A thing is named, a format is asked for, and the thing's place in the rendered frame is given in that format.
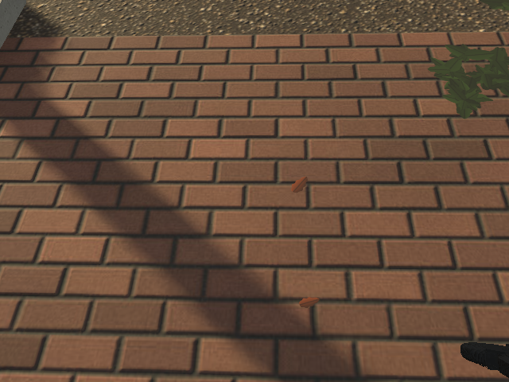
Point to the robot right hand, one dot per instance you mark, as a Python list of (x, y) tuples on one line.
[(495, 357)]

